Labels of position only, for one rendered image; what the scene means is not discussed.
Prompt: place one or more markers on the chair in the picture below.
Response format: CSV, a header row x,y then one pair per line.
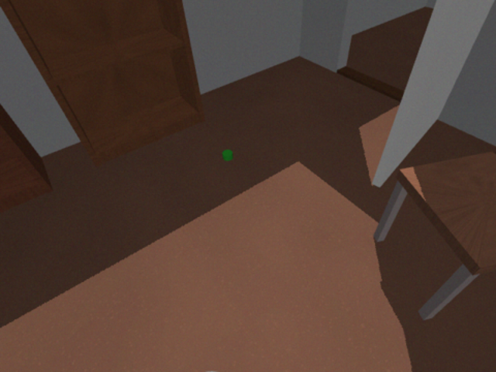
x,y
458,197

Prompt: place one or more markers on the tin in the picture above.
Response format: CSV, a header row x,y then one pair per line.
x,y
227,155

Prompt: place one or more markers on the bookshelf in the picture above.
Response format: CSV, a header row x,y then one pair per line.
x,y
122,71
22,172

